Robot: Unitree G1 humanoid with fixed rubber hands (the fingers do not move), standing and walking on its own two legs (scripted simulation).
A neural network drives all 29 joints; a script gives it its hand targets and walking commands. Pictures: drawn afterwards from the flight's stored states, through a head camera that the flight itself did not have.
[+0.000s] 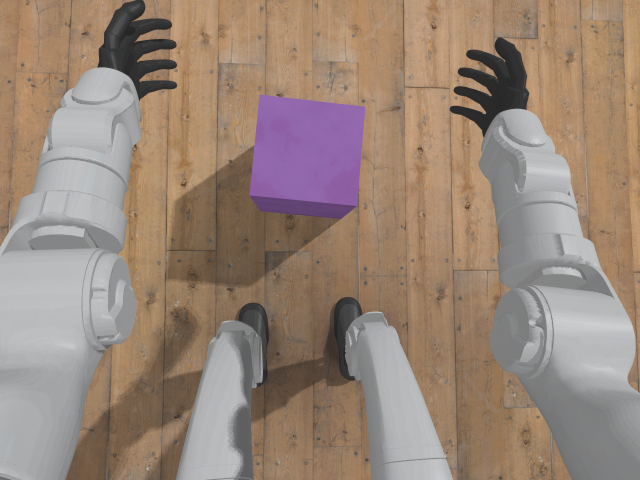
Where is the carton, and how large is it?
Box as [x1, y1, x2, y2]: [249, 95, 364, 218]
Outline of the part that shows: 259,95 249,195 258,208 263,211 341,218 356,206 364,107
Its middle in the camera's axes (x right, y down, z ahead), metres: -0.03 -0.16 +0.87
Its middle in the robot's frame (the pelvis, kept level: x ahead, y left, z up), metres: +0.55 -0.03 -0.53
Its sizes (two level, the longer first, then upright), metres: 0.210 0.200 0.250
